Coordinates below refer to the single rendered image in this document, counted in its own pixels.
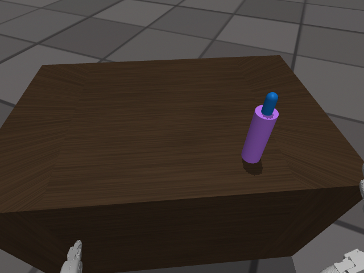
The right robot hand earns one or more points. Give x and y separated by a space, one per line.
353 261

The bottle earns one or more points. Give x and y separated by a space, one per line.
261 126

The left robot hand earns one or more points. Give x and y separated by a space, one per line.
73 263

